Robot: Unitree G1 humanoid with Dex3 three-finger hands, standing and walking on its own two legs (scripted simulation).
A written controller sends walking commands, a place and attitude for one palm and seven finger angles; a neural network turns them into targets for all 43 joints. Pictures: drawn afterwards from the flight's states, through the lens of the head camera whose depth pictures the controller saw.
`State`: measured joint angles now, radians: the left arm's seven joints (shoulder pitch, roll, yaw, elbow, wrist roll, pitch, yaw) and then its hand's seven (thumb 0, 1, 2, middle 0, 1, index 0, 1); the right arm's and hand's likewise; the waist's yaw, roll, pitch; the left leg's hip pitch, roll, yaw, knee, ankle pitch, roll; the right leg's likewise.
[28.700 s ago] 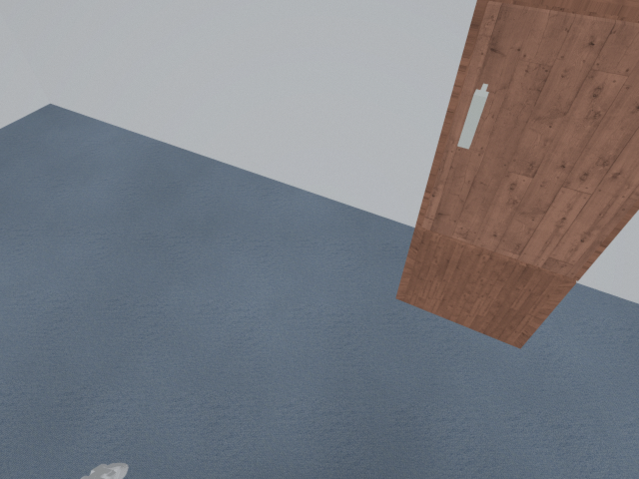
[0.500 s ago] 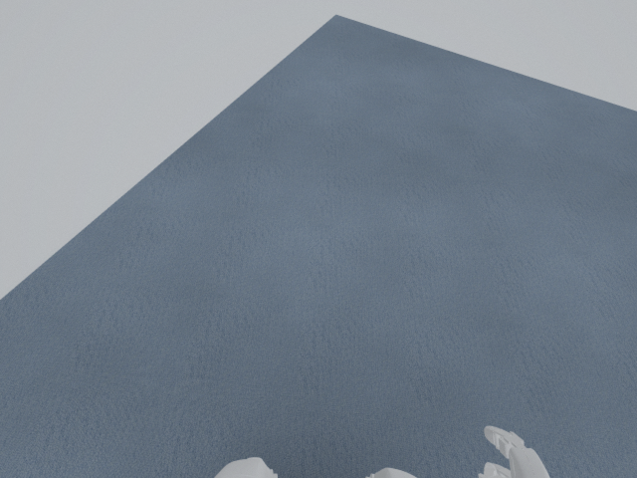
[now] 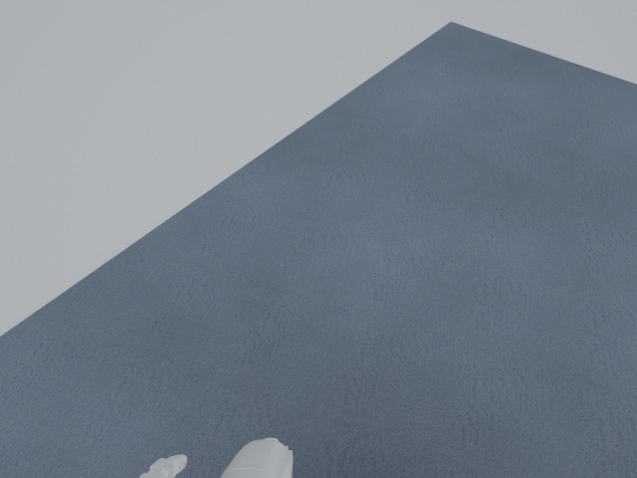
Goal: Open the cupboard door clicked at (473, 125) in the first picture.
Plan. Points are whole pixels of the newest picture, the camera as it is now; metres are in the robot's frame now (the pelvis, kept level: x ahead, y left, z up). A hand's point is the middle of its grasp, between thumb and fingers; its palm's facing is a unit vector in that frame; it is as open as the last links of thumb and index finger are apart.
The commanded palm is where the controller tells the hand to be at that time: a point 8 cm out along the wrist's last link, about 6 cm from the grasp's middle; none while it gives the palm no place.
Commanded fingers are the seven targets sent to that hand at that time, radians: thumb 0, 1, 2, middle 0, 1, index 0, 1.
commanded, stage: turn to face it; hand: left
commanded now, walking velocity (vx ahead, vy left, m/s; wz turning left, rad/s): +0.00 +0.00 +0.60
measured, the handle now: out of the picture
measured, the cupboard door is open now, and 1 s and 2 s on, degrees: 43 43 43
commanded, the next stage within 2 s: none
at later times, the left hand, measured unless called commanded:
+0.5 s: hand out of the picture +0.02 +0.26 -0.16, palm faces +0.32 -0.91 -0.25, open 7.4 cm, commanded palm none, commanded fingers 0.00 0.90 0.90 -0.20 -0.30 -0.20 -0.30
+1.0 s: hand out of the picture -0.03 +0.16 -0.16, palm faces +0.59 -0.77 -0.25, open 7.3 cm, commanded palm none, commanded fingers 0.00 0.90 0.90 -0.20 -0.30 -0.20 -0.30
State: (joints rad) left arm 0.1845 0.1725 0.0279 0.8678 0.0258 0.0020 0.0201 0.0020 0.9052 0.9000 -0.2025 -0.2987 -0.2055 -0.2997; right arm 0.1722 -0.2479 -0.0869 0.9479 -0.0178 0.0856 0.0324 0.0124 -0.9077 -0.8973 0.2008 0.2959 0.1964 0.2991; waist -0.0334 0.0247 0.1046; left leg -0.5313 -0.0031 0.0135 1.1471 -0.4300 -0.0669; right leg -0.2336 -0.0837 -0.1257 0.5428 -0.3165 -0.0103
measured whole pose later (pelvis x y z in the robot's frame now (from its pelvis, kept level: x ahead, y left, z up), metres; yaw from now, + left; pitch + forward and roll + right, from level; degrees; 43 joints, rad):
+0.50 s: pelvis +0.00 +0.02 +0.00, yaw +17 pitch +1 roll -1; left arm 0.16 0.27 0.08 0.90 0.03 0.05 0.00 0.00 0.91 0.90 -0.20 -0.30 -0.20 -0.30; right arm 0.15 -0.22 -0.05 0.91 -0.02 0.03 0.01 0.01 -0.90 -0.90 0.20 0.30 0.20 0.30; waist 0.01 -0.03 0.08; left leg -0.29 -0.03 -0.01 0.48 -0.22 0.05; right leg -0.51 -0.09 0.01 1.06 -0.37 0.09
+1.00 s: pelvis +0.03 -0.03 +0.00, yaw +37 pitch +0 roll +2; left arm 0.22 0.18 0.04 0.89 0.03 -0.01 0.02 0.00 0.92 0.90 -0.21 -0.30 -0.21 -0.30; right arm 0.13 -0.25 -0.08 0.96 -0.02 0.09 0.03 0.01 -0.91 -0.90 0.20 0.30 0.19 0.30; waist -0.01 -0.01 0.12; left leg -0.43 0.03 0.05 0.93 -0.44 -0.07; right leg -0.18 -0.12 -0.22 0.51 -0.32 -0.01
